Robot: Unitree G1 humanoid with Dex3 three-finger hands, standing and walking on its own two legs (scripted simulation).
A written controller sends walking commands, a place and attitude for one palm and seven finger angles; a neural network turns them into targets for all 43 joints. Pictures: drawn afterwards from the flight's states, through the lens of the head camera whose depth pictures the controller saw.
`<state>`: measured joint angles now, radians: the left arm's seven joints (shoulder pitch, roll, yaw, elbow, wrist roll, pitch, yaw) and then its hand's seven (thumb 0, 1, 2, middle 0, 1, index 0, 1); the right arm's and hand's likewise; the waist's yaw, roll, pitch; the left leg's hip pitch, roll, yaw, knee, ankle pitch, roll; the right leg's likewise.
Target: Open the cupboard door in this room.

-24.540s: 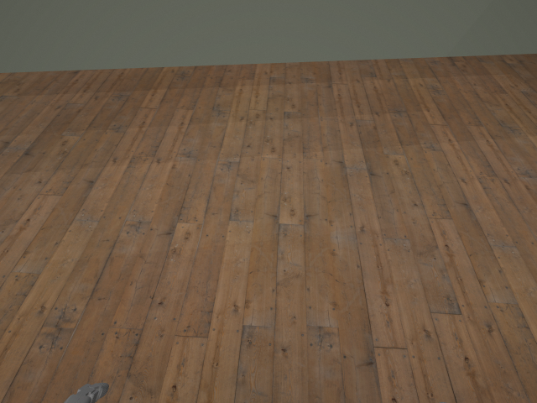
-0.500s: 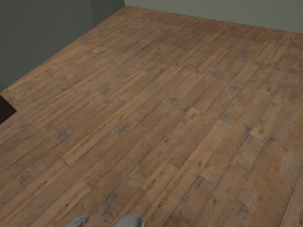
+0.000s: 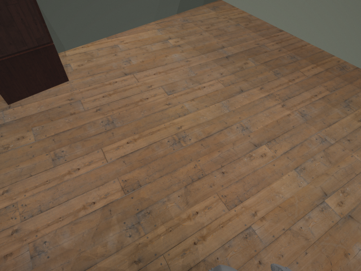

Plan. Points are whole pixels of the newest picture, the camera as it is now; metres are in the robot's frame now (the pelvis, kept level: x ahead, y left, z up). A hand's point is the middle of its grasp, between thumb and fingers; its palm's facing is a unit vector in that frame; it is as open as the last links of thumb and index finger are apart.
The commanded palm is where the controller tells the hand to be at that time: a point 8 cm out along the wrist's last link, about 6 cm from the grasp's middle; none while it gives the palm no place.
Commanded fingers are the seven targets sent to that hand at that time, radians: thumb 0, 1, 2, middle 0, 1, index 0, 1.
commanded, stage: turn or walk to find it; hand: left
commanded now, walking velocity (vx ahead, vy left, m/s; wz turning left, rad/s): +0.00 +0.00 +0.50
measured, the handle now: out of the picture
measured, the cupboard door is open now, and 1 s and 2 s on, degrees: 0 0 0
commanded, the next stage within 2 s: stand and wait in 1.84 s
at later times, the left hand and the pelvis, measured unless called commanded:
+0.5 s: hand out of the picture +0.05 +0.15 -0.14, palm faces +0.25 -0.92 -0.29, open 7.4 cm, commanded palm none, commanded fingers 0.00 0.90 0.90 -0.20 -0.30 -0.20 -0.30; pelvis +0.00 -0.06 +0.00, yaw +15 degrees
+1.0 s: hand out of the picture -0.08 +0.21 -0.17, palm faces +0.53 -0.82 -0.21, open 7.4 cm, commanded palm none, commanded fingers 0.00 0.90 0.90 -0.20 -0.30 -0.20 -0.30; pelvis +0.00 +0.01 +0.01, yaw +30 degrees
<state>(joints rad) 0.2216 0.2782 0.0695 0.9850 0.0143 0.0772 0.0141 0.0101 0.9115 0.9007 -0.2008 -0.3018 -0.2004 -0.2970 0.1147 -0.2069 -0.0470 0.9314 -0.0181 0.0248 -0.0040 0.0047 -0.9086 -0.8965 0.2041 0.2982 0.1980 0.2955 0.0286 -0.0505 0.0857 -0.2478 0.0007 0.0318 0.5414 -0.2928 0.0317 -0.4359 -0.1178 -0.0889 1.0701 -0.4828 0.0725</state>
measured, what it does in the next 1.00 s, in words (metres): steps on the spot, turning left: right foot, then left foot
